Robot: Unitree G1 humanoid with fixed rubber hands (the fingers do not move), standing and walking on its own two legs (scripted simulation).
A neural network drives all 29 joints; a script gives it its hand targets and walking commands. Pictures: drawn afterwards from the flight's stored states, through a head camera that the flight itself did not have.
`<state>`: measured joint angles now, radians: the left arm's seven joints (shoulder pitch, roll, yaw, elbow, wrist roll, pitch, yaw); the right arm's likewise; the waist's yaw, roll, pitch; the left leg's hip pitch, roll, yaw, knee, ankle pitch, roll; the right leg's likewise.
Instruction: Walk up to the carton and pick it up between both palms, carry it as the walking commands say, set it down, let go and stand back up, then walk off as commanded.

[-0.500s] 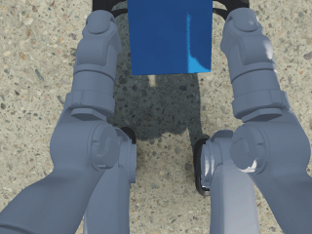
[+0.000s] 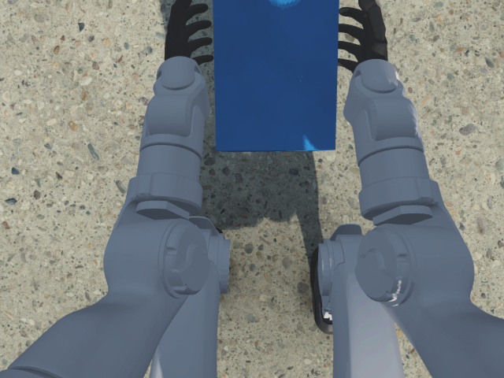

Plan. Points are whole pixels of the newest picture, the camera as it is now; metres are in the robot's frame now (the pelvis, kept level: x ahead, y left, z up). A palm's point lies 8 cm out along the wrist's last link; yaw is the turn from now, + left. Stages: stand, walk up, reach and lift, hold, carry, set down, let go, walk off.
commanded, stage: reach and lift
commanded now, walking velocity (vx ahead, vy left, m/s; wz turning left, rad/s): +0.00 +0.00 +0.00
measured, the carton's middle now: (271, 72) +0.55 +0.03 -0.18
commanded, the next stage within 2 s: none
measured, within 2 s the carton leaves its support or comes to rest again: neither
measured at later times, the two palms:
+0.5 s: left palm (167, 57) +0.50 +0.14 -0.02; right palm (386, 61) +0.51 -0.09 -0.02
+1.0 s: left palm (140, 42) +0.48 +0.14 +0.05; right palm (425, 47) +0.49 -0.09 +0.05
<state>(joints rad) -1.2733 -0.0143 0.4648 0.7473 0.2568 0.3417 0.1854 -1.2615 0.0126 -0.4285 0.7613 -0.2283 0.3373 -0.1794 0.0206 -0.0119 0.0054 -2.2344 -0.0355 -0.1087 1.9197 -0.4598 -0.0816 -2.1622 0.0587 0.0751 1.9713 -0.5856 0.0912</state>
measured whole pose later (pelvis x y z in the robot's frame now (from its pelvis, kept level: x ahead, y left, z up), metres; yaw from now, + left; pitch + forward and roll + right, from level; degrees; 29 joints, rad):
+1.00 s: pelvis +0.00 +0.01 +0.09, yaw +1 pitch +40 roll -2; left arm -1.07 -0.14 0.50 0.71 0.34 0.38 0.26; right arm -1.06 0.13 -0.49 0.71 -0.32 0.38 -0.21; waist 0.01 0.00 -0.15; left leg -1.90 -0.04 -0.10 1.63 -0.42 -0.06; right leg -1.83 0.04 0.08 1.67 -0.53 0.09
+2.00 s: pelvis +0.04 +0.00 +0.22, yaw +2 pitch +28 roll -2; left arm -0.74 -0.25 0.48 0.61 0.36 0.33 0.23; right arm -0.73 0.24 -0.49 0.61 -0.36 0.34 -0.16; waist 0.00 -0.01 -0.17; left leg -1.31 -0.02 -0.10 1.18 -0.36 -0.05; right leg -1.24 0.02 0.07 1.20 -0.45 0.06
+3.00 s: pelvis +0.07 +0.01 +0.33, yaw +2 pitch +4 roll +0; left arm -0.51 -0.24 0.37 0.53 0.38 0.48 0.10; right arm -0.51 0.24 -0.39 0.55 -0.37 0.46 -0.08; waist 0.00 -0.02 0.00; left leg -0.44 0.00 -0.08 0.53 -0.17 -0.03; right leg -0.39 -0.01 0.09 0.56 -0.24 0.05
